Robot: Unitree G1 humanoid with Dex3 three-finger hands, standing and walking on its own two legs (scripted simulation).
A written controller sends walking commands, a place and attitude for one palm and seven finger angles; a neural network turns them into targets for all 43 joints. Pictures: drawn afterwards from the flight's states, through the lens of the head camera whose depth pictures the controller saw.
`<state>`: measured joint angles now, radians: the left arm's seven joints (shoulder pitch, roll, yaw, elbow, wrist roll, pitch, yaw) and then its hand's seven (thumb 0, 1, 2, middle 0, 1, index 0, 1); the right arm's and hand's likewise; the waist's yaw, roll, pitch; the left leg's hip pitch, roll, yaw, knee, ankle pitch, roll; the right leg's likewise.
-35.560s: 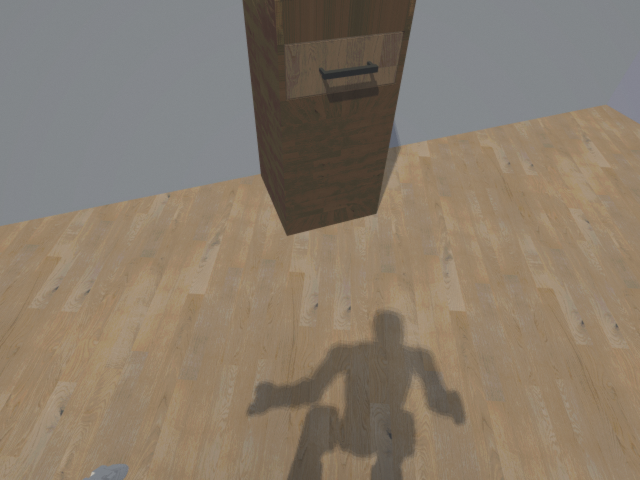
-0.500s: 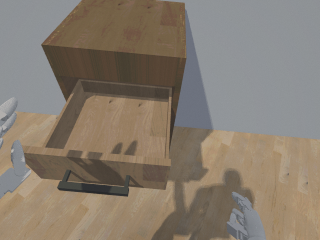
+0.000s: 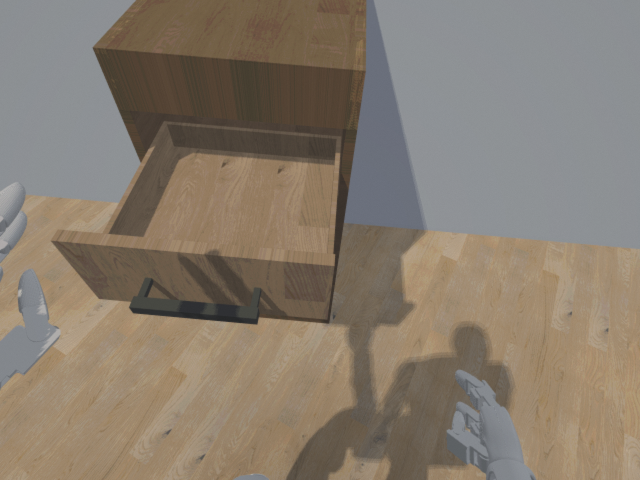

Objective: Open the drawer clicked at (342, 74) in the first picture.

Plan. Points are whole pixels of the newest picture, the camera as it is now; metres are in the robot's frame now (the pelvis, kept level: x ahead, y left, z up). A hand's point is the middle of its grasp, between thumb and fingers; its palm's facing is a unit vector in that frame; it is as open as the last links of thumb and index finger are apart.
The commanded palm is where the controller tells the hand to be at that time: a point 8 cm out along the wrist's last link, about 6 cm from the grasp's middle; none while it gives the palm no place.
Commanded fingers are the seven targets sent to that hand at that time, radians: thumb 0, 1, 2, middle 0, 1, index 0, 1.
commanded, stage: step back with the hand held close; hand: left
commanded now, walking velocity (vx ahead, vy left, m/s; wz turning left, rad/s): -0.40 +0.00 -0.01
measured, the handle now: (198, 299) +0.35 +0.21 -0.05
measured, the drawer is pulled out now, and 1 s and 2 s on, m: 0.30 0.30 0.30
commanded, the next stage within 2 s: stop stepping back and stand still in 0.20 s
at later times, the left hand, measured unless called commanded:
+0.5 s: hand out of the picture +0.05 +0.20 +0.18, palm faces +0.36 -0.80 -0.47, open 7.4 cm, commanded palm +0.00 +0.25 +0.18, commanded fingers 0.00 0.90 0.90 -0.20 -0.30 -0.20 -0.30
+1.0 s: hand out of the picture -0.01 +0.20 +0.18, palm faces +0.41 -0.78 -0.48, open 7.4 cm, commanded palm -0.07 +0.24 +0.18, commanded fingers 0.00 0.90 0.90 -0.20 -0.30 -0.20 -0.30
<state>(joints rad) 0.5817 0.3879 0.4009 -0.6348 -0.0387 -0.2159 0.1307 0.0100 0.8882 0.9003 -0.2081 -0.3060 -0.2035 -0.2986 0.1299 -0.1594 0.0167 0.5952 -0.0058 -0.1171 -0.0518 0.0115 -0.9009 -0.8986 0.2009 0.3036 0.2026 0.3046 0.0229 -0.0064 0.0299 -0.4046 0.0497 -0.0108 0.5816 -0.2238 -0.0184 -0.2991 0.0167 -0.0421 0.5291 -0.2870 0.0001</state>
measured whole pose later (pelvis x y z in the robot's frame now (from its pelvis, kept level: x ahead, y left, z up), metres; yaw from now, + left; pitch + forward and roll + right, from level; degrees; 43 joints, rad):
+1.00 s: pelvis -0.19 -0.05 +0.00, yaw +3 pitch +0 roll -1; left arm 0.63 0.41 0.38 -0.58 -0.02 -0.22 0.15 0.01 0.88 0.90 -0.21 -0.31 -0.21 -0.30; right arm 0.24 -0.21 0.00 0.65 0.02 -0.12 -0.06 0.01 -0.90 -0.90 0.20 0.30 0.20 0.30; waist -0.02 0.01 -0.02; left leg -0.29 0.02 0.01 0.66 -0.38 0.02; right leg -0.28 0.01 -0.12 0.53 -0.24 -0.05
